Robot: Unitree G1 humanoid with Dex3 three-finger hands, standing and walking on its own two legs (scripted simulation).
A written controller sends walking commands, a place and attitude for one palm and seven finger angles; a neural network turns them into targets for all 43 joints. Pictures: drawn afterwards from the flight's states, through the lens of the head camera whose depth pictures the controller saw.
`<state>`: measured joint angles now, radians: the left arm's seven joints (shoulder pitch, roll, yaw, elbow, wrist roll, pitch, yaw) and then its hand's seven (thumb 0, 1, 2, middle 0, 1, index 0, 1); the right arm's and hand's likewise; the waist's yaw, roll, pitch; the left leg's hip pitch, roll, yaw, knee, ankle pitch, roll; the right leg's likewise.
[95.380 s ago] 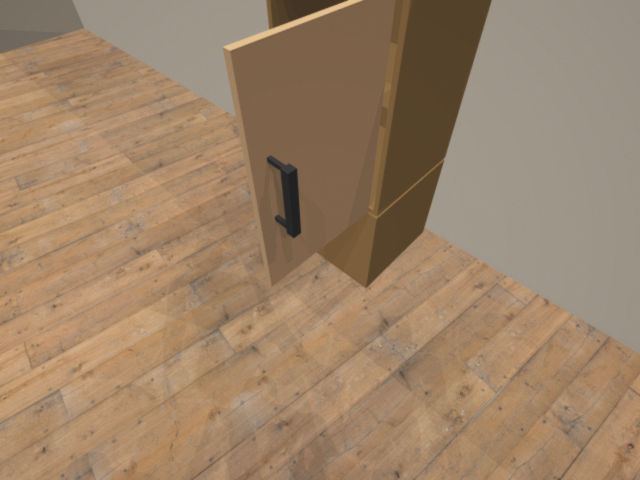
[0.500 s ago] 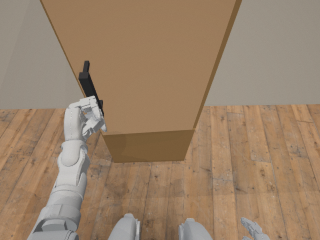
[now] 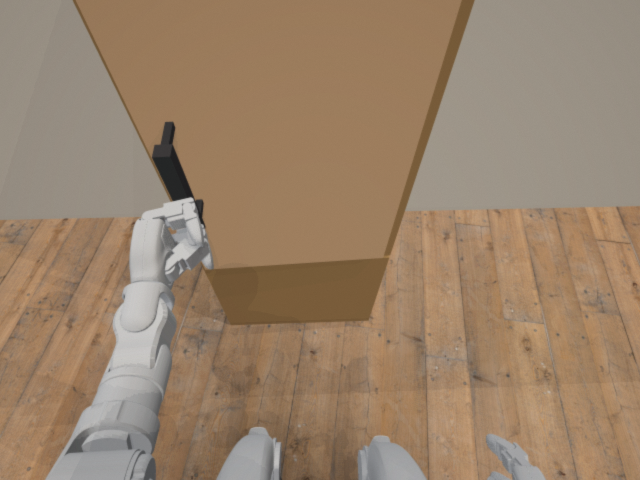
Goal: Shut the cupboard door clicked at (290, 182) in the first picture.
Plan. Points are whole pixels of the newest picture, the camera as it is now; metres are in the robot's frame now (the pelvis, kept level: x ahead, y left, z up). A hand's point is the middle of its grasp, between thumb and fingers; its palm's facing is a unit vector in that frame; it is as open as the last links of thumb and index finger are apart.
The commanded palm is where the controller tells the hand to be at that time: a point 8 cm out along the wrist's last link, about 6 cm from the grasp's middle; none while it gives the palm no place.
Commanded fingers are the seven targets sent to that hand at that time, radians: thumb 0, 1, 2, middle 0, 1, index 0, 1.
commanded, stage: push the door shut along its arc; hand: left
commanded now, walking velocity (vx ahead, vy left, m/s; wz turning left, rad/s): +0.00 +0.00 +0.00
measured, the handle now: (184, 184) +0.50 +0.20 +0.04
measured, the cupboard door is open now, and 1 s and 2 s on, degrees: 3 0 0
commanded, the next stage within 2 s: pull the fist back off the door in 0.54 s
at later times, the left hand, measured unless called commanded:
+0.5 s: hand (195, 211) +0.44 +0.17 +0.05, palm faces -0.08 -1.00 -0.03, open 3.1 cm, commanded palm +0.45 +0.21 +0.05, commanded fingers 0.00 0.90 0.90 -1.30 -1.50 -1.30 -1.50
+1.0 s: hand (211, 209) +0.45 +0.15 +0.05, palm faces +0.11 -0.99 -0.04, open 3.2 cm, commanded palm +0.42 +0.19 +0.05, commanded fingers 0.00 0.90 0.90 -1.30 -1.50 -1.30 -1.50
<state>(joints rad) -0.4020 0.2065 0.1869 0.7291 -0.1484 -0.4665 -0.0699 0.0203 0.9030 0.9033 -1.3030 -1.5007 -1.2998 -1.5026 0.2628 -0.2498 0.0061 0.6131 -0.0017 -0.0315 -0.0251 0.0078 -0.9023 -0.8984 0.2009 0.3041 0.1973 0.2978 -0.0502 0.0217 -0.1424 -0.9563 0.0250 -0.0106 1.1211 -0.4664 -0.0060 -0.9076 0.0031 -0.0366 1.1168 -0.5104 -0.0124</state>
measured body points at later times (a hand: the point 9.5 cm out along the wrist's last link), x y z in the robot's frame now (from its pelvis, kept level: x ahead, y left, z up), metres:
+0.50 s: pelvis -0.02 +0.01 -0.02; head +0.09 +0.02 +0.42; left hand +0.44 +0.23 +0.06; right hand +0.05 -0.26 -0.13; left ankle +0.04 +0.12 -0.65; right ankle +0.02 -0.11 -0.65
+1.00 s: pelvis -0.06 +0.01 -0.03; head +0.04 +0.03 +0.41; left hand +0.43 +0.21 +0.06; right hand -0.02 -0.25 -0.14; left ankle +0.04 +0.12 -0.65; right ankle +0.02 -0.11 -0.65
